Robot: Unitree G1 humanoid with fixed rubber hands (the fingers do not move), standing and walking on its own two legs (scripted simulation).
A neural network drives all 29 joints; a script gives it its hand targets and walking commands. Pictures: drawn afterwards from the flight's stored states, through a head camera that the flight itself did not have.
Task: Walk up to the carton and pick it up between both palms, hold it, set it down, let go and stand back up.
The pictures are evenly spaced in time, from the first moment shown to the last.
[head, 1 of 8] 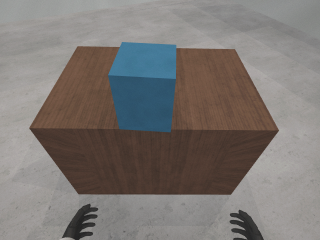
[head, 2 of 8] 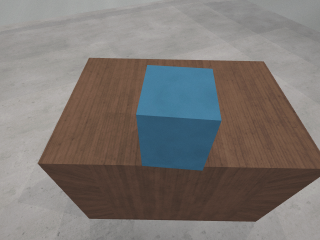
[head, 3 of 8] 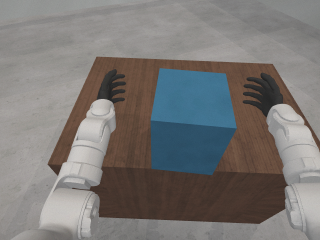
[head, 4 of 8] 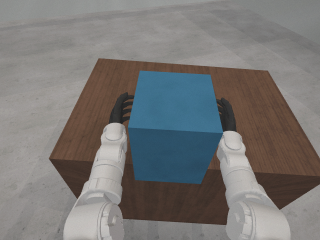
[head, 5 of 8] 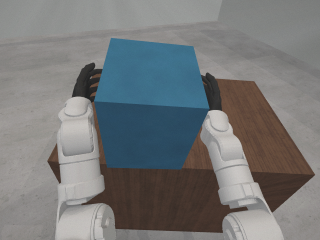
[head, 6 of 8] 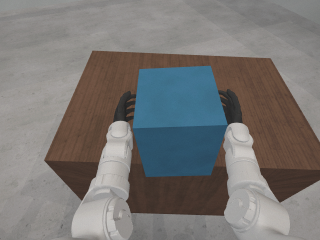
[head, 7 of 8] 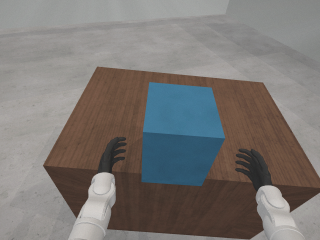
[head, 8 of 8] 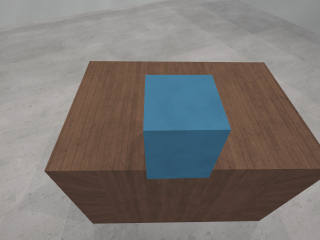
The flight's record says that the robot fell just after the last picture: no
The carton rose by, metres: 0.17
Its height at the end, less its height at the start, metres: +0.00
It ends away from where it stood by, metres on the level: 0.03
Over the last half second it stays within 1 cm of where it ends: yes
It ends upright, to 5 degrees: yes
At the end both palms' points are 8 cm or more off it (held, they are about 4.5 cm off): yes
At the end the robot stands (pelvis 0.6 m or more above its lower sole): yes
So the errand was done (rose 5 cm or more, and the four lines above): yes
